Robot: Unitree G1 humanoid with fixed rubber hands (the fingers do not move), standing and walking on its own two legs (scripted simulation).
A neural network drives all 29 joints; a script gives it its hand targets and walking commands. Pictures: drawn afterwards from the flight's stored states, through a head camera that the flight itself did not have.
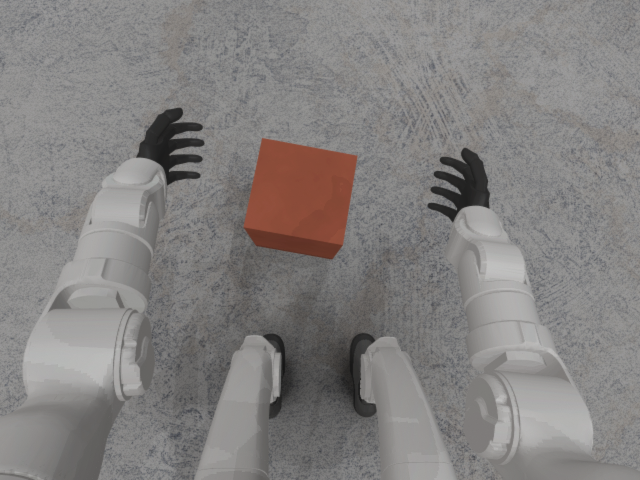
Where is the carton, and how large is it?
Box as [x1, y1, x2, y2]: [244, 138, 357, 258]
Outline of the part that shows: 262,138 245,217 244,228 256,245 326,258 332,258 342,245 357,156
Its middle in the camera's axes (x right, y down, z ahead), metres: -0.04 -0.10 +0.94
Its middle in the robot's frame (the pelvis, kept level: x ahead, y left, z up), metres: +0.54 +0.03 -0.54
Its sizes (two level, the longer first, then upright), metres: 0.210 0.200 0.250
